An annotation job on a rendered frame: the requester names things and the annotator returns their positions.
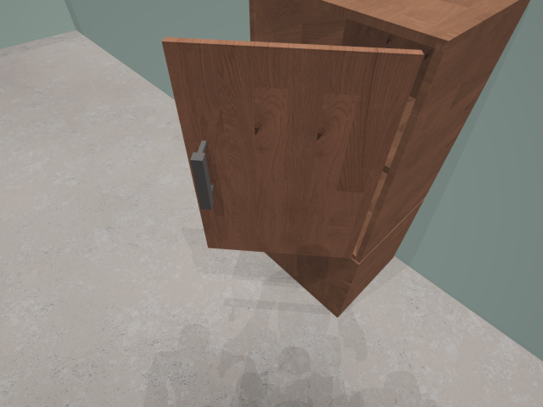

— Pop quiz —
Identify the handle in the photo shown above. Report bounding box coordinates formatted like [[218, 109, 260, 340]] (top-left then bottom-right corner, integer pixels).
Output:
[[190, 141, 214, 209]]

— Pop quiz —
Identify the cupboard door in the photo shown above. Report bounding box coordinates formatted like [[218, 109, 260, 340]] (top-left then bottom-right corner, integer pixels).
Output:
[[162, 37, 424, 259]]

